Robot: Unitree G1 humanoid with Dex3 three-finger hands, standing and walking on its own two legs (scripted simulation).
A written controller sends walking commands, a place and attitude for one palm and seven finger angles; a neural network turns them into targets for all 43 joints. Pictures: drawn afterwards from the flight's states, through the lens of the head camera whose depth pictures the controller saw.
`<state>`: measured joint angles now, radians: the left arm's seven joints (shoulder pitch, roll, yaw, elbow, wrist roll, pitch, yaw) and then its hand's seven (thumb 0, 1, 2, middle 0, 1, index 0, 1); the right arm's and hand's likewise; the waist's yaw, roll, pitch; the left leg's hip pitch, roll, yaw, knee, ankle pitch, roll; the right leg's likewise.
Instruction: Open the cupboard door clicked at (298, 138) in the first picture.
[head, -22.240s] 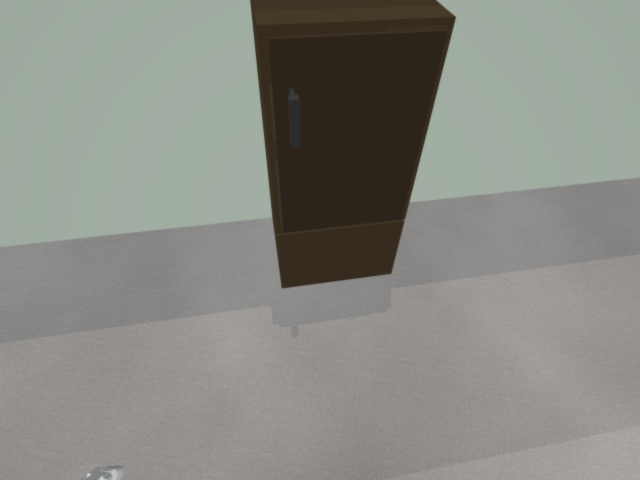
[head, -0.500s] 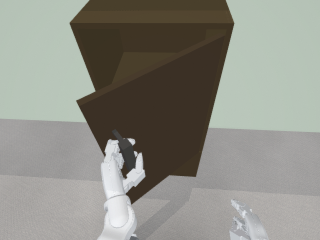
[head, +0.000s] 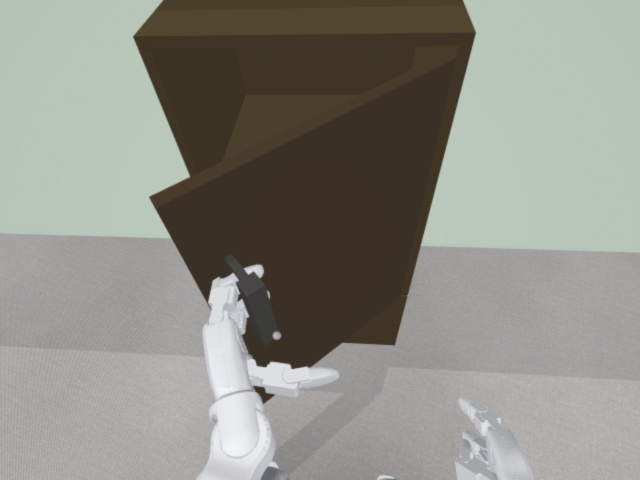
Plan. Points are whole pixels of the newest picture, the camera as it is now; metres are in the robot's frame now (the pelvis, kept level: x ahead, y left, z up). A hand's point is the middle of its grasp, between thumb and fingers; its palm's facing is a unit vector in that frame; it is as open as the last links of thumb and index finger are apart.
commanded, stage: open thumb and fingers to let go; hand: left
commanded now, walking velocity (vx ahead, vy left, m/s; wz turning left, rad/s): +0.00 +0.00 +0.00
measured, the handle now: (250, 299) +0.33 +0.10 +0.06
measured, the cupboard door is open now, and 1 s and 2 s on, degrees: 42 46 46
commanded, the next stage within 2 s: slide the hand sideways off the handle in 0.16 s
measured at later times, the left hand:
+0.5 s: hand (278, 372) +0.24 +0.06 +0.05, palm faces -0.20 -0.98 +0.04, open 16.2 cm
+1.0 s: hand (246, 398) +0.21 +0.09 +0.06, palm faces -0.13 -0.99 +0.03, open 16.1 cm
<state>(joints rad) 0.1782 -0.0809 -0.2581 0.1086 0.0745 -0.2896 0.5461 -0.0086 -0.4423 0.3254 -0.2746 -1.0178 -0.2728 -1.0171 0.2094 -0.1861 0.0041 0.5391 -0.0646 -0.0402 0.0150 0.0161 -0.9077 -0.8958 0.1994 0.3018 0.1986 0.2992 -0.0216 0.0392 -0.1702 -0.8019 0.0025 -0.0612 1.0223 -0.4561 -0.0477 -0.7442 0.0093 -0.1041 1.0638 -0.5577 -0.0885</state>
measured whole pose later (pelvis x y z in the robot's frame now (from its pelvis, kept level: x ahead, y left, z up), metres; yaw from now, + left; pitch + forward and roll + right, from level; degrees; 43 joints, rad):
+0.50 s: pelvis -0.01 +0.05 -0.01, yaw -1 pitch +12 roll -1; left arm 0.21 0.02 -0.37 0.03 0.01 -0.34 0.15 -0.02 -0.50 0.30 -0.17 -0.36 -0.15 -0.37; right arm 0.24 -0.21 0.01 0.44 -0.02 -0.02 0.03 0.02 -0.91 -0.90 0.20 0.30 0.20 0.30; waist -0.02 0.05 -0.13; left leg -0.84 -0.01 -0.03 1.11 -0.48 0.00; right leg -0.77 -0.01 -0.07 1.10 -0.55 -0.03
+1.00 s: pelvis -0.01 +0.05 -0.01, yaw -3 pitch +12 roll -1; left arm 0.43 0.04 -0.35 -0.14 0.06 -0.34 0.17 -0.02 -0.50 0.30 -0.19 -0.32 -0.21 -0.33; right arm 0.23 -0.19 0.03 0.37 -0.02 0.03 0.04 0.02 -0.91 -0.90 0.20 0.30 0.20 0.30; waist -0.01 0.03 -0.14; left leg -0.84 -0.01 0.00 1.13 -0.50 0.02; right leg -0.77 0.00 -0.05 1.12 -0.56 -0.02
